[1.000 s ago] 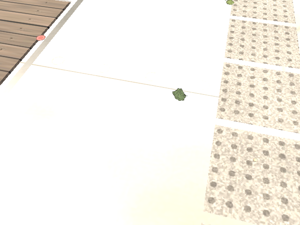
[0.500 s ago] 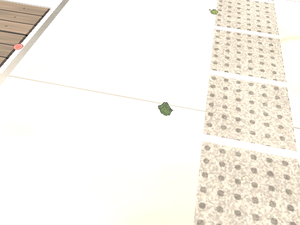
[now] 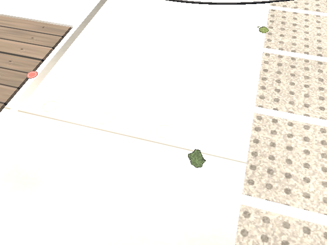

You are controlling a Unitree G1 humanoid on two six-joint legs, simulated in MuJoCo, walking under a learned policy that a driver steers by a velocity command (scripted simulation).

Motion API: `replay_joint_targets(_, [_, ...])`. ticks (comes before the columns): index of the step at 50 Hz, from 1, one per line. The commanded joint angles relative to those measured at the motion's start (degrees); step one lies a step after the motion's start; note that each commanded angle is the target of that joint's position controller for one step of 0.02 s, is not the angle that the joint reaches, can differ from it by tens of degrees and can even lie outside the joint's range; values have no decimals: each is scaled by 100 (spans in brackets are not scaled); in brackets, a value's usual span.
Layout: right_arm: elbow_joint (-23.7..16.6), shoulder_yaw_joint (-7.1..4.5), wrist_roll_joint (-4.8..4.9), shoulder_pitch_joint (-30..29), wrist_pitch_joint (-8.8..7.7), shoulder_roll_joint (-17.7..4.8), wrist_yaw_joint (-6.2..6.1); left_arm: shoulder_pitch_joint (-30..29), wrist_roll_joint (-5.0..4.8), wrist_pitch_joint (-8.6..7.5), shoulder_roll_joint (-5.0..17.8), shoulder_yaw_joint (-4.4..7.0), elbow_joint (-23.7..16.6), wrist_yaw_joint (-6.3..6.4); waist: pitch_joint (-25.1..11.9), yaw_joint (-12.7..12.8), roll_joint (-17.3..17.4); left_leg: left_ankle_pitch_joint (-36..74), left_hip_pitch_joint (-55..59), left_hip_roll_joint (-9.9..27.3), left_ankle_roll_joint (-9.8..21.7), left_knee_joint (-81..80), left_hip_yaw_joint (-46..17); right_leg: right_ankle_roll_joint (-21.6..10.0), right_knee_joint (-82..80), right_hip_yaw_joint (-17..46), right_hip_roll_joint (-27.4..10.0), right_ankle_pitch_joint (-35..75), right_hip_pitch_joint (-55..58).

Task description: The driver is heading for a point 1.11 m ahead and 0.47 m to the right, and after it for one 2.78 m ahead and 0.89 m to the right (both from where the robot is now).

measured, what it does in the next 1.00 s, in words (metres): walks ahead, turning right: left foot, then right foot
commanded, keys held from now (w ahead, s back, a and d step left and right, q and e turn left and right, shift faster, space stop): w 0.14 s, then w+e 0.86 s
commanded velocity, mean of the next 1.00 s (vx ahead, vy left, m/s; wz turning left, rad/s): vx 0.50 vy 0.00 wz -0.38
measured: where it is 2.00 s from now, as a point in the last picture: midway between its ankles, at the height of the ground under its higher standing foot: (257, 147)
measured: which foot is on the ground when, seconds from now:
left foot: up 0.00-0.28, down 0.30-0.82, up 0.84-1.00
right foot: down 0.00-0.32, up 0.34-0.78, down 0.80-1.00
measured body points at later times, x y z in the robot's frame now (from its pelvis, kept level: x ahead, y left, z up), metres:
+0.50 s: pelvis +0.28 +0.06 +0.00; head +0.31 +0.07 +0.45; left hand +0.41 +0.33 -0.12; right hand +0.34 -0.22 -0.11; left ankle +0.30 +0.16 -0.74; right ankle +0.27 -0.09 -0.66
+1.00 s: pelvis +0.53 -0.06 +0.00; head +0.56 -0.10 +0.44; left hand +0.74 +0.15 -0.10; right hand +0.57 -0.38 -0.11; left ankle +0.62 +0.10 -0.66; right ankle +0.53 -0.13 -0.74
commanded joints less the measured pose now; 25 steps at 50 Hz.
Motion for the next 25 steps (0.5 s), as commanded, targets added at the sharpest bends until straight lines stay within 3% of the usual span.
replay_joint_targets(1, [-292, -57, -64, 91, -29, -284, -16, -400, -34, -139, 824, 177, -398, 71, 86, -242, -467, 924, -211, 252, -137, -752, -145, -969, -1323, 1317, -1600, 123, -236])
replay_joint_targets(5, [-474, 25, -17, -729, -149, -124, 79, 31, -110, -50, 998, 199, -251, 132, 170, 118, -393, 1897, 26, -7, -161, -2234, 129, -733, -1242, 853, -1451, 445, 78])
replay_joint_targets(9, [-755, 43, 44, -1447, -222, -156, 224, 556, -155, 96, 1036, 200, -29, 141, 305, 383, -417, 1650, -58, -206, -95, -2943, 158, -723, -850, 1043, -1692, 585, 774])
replay_joint_targets(12, [-804, -25, 51, -1318, -301, -359, 302, 568, -165, 213, 1150, 243, 11, 194, 163, 153, -633, 990, 370, -384, 62, -3341, 110, -584, -341, 1372, -1895, 1038, 1182])
replay_joint_targets(13, [-734, -76, 49, -1009, -326, -468, 297, 478, -166, 239, 1199, 256, -2, 205, -7, -60, -723, 799, 883, -495, 146, -3459, 202, -513, -13, 1387, -1858, 1542, 1171])
replay_joint_targets(14, [-535, -198, 38, -292, -345, -691, 259, 400, -146, 251, 1116, 215, -20, 206, -461, -453, -660, 851, 1977, -584, 317, -3656, 302, -360, 797, 1184, -1571, 2173, 972])
replay_joint_targets(15, [-356, -322, -62, 705, -346, -1035, 198, 320, -58, 219, 811, 93, -156, 198, -1334, -907, -464, 1029, 3697, 46, 641, -3291, -210, -147, 2217, 960, -1249, 1633, 87])
replay_joint_targets(16, [-237, -483, -168, 1335, -279, -1621, 152, 932, -78, 109, 176, -96, -349, 180, -2306, -805, 897, 334, 6065, 1584, 1460, -3397, -2549, 322, 4426, 407, -361, -669, -2258])
replay_joint_targets(17, [-229, -366, -131, 1454, -238, -1125, 158, 837, -194, 27, 492, -36, -286, 176, -2569, -934, 1126, -279, 6060, 1821, 1614, -4069, -3681, 364, 5272, 1057, -324, -2508, -2974])
replay_joint_targets(18, [-232, -248, -95, 1101, -219, -781, 140, 387, -324, 21, 945, 113, -393, 179, -1608, -921, 712, -421, 5370, 1607, 1325, -4186, -2787, 350, 5623, 1127, -625, -2160, -3389])
replay_joint_targets(20, [-236, -130, -65, 387, -212, -404, 147, -75, -231, 86, 848, 136, -514, 199, -628, -608, 323, 97, 3908, 1134, 1085, -4576, -1509, 396, 5225, 908, -1034, -1339, -3207])
replay_joint_targets(22, [-202, -115, -114, 2, -281, -281, 159, 94, -222, 255, 635, 158, -484, 184, -263, -284, 508, 431, 3006, 867, 994, -5030, -758, 460, 4936, 902, -1234, -888, -2638])
replay_joint_targets(25, [-79, -195, -133, -124, -373, -422, 143, -6, -189, 412, 422, 140, -610, 192, -29, -133, 269, 1205, 2676, 865, 1081, -5322, -33, 575, 4627, 905, -1289, -442, -2720])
